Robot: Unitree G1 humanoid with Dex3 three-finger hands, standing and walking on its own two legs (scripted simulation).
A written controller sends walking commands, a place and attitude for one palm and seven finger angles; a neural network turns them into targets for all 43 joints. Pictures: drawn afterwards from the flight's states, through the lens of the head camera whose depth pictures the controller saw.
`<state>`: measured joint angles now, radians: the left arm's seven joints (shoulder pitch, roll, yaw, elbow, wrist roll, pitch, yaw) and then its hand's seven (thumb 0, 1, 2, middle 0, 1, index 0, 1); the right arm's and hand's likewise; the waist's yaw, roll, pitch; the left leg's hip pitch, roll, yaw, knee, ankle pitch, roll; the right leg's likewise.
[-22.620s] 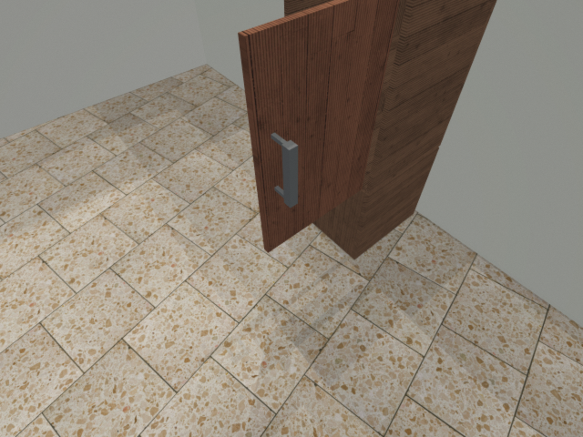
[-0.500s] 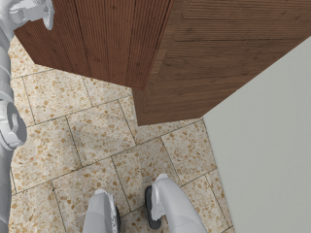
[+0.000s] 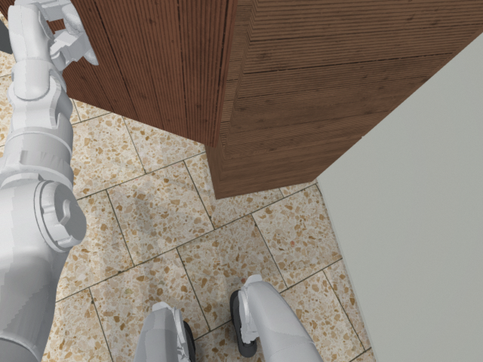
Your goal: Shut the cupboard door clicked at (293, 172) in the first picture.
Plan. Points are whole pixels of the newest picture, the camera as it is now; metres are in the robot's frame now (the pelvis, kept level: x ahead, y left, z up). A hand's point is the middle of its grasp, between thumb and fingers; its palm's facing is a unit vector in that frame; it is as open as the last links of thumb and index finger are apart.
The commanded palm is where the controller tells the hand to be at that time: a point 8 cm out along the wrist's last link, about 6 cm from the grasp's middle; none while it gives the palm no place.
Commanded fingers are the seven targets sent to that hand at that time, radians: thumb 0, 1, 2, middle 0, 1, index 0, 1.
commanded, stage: pull the fist back off the door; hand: left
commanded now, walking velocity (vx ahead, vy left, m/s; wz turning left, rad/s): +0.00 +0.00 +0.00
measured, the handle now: out of the picture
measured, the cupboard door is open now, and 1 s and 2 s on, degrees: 59 59 59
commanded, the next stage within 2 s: draw the hand back to the body in 0.52 s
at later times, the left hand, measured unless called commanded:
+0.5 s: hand (78, 83) +0.51 +0.14 +0.07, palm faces +0.04 -1.00 -0.03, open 3.1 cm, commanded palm +0.49 +0.18 +0.07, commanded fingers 0.00 0.90 0.90 -1.30 -1.50 -1.30 -1.50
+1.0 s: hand out of the picture +0.42 +0.19 +0.14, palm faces +0.10 -0.99 -0.03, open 3.1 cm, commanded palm +0.38 +0.23 +0.14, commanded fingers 0.00 0.90 0.90 -1.30 -1.50 -1.30 -1.50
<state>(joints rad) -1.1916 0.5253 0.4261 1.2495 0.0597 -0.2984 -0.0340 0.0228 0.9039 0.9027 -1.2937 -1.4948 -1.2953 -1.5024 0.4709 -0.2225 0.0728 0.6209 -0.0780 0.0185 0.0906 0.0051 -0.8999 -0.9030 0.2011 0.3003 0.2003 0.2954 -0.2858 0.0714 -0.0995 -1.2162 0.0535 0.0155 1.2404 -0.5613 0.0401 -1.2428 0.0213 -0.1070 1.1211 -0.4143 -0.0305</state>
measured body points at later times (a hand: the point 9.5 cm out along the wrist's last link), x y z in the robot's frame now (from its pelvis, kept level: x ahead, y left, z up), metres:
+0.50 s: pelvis +0.00 +0.00 +0.01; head +0.15 +0.02 +0.44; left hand +0.51 +0.19 +0.08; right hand +0.03 -0.27 -0.10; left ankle +0.00 +0.09 -0.63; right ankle +0.05 -0.11 -0.63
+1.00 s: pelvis +0.01 +0.00 +0.06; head +0.08 +0.01 +0.51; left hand +0.41 +0.24 +0.14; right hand +0.07 -0.25 -0.06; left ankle +0.00 +0.09 -0.63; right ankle +0.05 -0.11 -0.63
